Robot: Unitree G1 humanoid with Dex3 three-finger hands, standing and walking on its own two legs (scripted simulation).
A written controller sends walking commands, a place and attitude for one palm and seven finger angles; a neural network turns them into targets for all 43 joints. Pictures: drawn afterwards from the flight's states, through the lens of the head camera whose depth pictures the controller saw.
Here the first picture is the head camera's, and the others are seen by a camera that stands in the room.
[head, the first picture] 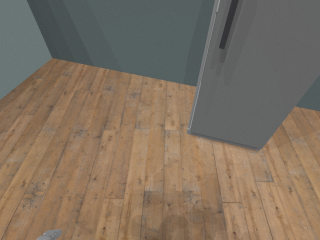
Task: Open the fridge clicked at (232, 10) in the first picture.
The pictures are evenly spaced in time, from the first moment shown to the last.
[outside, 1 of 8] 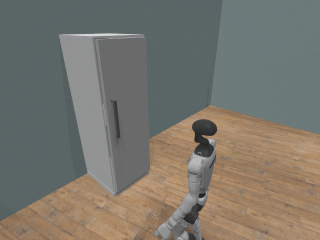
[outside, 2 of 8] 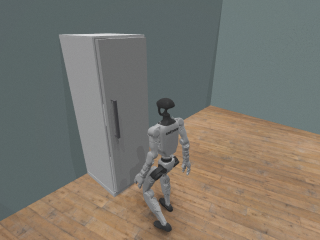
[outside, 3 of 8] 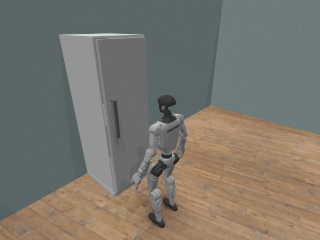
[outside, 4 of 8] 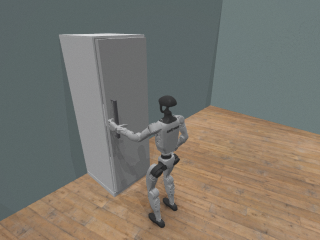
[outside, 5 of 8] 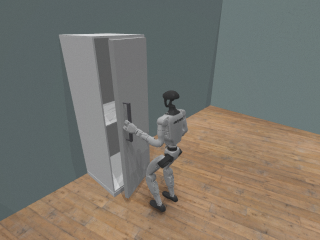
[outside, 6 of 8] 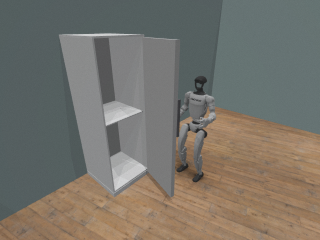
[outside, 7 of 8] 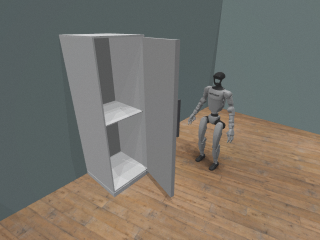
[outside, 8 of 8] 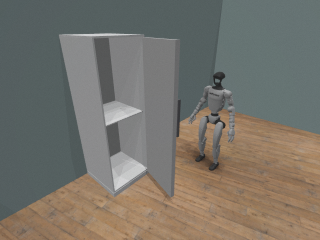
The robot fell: no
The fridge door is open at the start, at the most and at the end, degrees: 0 85 75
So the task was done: yes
